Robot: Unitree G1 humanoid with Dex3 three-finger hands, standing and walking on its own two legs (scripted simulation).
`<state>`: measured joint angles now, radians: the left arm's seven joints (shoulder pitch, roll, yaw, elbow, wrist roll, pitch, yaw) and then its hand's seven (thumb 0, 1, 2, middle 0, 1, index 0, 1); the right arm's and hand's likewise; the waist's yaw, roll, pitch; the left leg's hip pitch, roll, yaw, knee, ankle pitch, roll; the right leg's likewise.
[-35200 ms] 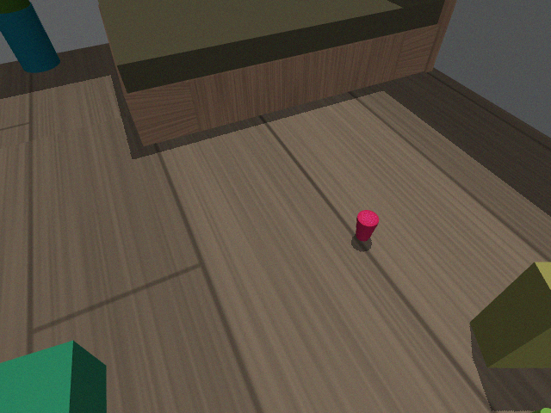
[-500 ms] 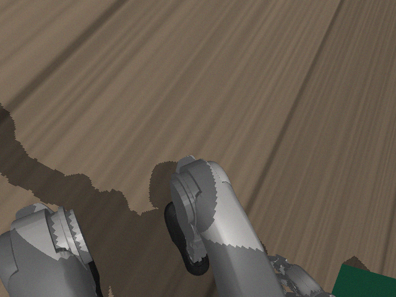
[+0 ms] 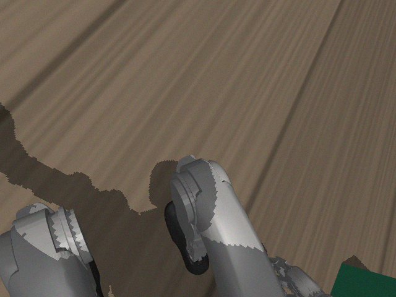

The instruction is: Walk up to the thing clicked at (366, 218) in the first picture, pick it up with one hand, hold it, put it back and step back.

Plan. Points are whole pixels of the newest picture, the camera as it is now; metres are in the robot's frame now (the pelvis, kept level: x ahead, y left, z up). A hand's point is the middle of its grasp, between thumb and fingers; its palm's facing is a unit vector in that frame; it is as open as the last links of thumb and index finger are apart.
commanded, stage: close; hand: left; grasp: from above
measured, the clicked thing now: out of the picture +0.49 +0.33 -0.25
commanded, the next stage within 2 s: settle in 0.44 s
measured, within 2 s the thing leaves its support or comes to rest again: neither
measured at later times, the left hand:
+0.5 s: hand out of the picture +0.47 +0.33 -0.20, palm faces -0.41 -0.13 -0.90, open 12.5 cm
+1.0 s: hand out of the picture +0.48 +0.34 -0.20, palm faces -0.36 -0.13 -0.92, open 11.9 cm
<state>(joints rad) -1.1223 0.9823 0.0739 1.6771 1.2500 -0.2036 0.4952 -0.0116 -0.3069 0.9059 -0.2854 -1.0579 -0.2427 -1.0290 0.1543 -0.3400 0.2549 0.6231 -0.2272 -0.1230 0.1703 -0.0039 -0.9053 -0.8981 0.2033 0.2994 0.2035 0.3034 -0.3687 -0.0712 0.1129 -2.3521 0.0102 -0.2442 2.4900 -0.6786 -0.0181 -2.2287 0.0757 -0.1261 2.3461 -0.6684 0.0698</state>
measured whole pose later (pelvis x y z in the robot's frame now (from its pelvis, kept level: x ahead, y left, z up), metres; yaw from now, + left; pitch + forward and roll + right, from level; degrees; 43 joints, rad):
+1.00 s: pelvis +0.00 +0.00 +0.00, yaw +0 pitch +32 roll -13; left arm -1.02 0.93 0.14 1.48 1.22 -0.16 0.46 -0.01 -0.35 0.96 -0.32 -1.18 -0.33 -1.15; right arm 0.19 -0.34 0.21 0.62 -0.21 -0.14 0.19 0.00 -0.94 -0.91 0.20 0.30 0.20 0.30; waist -0.33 -0.06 0.08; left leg -2.37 0.00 -0.24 2.48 -0.67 -0.02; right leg -2.24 0.06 -0.13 2.33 -0.67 0.05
